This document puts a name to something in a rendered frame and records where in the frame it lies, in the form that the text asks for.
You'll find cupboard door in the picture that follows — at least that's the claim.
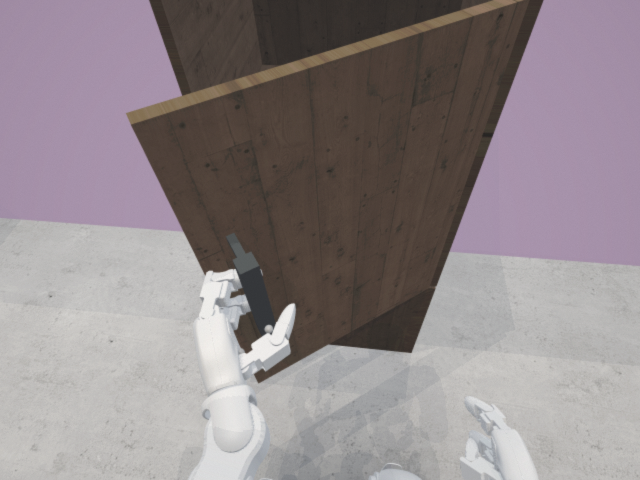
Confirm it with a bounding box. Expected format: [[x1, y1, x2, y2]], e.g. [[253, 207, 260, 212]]
[[126, 0, 530, 384]]

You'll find handle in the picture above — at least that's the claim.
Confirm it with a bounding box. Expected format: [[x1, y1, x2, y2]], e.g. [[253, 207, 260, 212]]
[[226, 233, 276, 336]]

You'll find right robot hand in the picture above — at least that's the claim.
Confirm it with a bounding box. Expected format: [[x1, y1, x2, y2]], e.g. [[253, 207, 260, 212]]
[[460, 396, 539, 480]]

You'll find robot left forearm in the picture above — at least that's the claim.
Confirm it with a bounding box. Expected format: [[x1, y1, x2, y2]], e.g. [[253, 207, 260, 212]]
[[188, 384, 270, 480]]

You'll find left robot hand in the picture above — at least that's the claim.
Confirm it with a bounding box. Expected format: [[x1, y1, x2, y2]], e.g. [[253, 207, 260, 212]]
[[193, 269, 296, 397]]

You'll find robot right shin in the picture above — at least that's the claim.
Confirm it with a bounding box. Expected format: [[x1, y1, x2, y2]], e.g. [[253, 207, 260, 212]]
[[381, 463, 402, 471]]

